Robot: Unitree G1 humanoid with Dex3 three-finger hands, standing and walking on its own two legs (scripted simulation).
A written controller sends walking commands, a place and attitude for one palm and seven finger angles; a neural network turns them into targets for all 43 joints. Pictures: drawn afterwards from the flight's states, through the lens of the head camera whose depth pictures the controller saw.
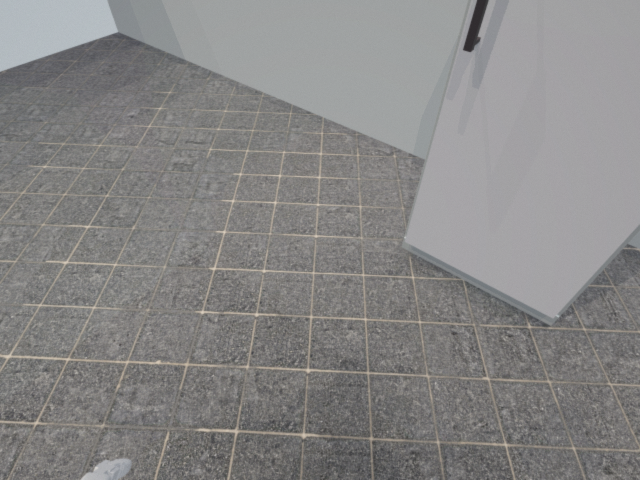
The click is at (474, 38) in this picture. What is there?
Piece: fridge door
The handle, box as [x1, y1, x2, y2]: [463, 0, 488, 51]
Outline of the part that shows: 488,0 477,0 464,44 464,50 472,50 474,45 479,41 480,37 478,37 477,34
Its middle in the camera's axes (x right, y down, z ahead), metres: +0.37 -0.58 +0.80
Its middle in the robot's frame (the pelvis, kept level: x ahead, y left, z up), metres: +1.04 -0.32 +0.28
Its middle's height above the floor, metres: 1.05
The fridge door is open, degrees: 0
